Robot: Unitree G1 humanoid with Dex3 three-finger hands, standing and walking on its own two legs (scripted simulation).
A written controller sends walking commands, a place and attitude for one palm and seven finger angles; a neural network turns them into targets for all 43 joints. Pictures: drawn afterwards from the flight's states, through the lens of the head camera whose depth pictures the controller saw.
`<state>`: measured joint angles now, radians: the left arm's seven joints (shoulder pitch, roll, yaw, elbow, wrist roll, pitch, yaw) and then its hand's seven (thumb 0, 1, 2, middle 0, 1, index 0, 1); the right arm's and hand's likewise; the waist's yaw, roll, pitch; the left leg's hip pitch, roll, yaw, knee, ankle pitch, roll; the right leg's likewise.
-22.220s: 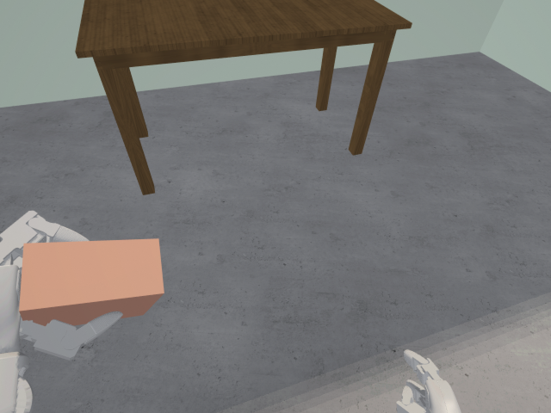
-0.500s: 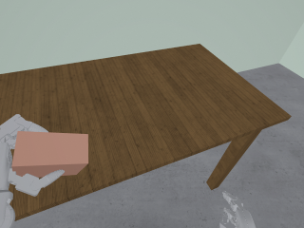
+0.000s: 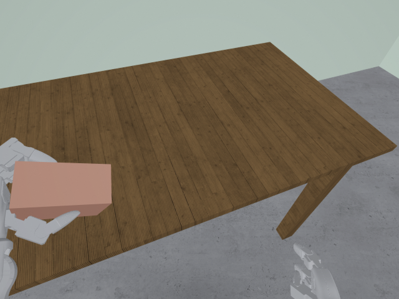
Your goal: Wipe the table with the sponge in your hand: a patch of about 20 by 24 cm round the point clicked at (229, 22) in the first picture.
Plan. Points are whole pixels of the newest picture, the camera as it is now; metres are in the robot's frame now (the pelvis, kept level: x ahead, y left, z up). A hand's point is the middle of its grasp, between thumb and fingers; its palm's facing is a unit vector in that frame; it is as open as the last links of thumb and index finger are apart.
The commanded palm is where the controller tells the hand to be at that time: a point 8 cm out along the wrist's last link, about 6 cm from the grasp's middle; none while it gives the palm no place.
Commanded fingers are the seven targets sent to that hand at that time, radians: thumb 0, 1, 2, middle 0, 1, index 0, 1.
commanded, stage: come to a stop and stand still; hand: left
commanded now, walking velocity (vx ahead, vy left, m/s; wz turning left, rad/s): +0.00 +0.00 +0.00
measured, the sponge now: (77, 192) +0.24 +0.23 +0.13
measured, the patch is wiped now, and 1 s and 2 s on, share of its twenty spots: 0.00 0.00 0.00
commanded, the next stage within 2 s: look again from close up in 1.06 s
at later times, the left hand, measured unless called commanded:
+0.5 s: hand (58, 180) +0.25 +0.26 +0.15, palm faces +0.35 -0.86 -0.38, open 10.4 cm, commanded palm +0.19 +0.29 +0.18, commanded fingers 0.00 0.10 1.30 -1.20 -1.60 -1.20 -1.60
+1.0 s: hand (45, 195) +0.22 +0.26 +0.15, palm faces +0.39 -0.84 -0.38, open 10.4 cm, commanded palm +0.16 +0.29 +0.18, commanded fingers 0.00 0.10 1.30 -1.20 -1.60 -1.20 -1.60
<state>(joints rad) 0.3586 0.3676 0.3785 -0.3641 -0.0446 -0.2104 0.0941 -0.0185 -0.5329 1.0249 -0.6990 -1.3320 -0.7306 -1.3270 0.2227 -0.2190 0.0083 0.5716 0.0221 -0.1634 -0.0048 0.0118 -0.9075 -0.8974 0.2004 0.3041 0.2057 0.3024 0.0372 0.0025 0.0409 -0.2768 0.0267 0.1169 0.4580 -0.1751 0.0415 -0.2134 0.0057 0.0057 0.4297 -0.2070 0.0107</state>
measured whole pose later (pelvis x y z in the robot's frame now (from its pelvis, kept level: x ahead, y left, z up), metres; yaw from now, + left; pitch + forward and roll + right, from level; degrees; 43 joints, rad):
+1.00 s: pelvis +0.01 +0.01 +0.00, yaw +2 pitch -1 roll -2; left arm 0.43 0.36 0.34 -0.44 -0.03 -0.17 0.11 -0.02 -0.53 1.03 -0.70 -1.33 -0.73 -1.32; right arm 0.22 -0.19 0.03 0.58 0.01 -0.12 -0.05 0.01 -0.91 -0.90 0.20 0.30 0.21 0.30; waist 0.02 -0.01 0.05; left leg -0.25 0.01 0.09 0.44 -0.18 0.05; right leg -0.16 0.00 -0.02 0.36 -0.19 0.02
